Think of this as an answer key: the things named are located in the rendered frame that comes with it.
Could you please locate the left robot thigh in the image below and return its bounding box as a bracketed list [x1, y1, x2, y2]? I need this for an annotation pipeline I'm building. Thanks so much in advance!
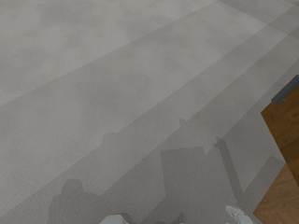
[99, 215, 129, 224]

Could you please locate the cupboard door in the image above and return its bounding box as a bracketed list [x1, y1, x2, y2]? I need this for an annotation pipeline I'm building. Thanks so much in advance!
[261, 85, 299, 187]

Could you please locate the right robot hand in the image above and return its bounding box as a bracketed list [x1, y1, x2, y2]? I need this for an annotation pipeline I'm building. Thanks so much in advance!
[225, 205, 253, 224]

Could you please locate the handle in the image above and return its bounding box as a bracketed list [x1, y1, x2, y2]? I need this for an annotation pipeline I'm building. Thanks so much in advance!
[271, 75, 299, 105]

